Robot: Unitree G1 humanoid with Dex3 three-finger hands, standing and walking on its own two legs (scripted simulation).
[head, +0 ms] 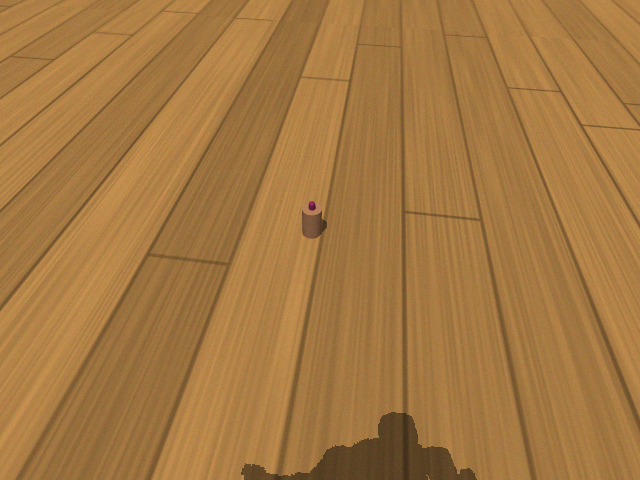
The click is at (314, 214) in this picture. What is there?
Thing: necked bottle
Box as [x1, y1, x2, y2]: [302, 201, 321, 238]
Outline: 312,201 307,202 302,206 302,232 306,237 309,238 316,237 320,234 321,206 318,203
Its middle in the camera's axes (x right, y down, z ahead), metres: -0.01 -0.10 +1.67
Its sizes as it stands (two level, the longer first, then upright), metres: 0.084 0.084 0.176
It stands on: the floor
